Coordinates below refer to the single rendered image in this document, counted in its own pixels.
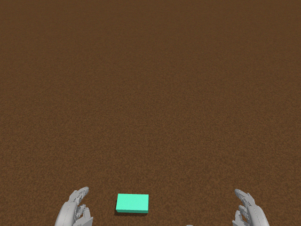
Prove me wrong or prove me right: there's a carton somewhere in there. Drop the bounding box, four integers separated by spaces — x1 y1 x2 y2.
116 194 149 213

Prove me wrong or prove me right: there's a right robot hand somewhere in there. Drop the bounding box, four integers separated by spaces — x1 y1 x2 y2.
232 189 269 226

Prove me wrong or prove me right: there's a left robot hand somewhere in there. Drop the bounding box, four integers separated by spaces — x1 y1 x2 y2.
55 186 93 226

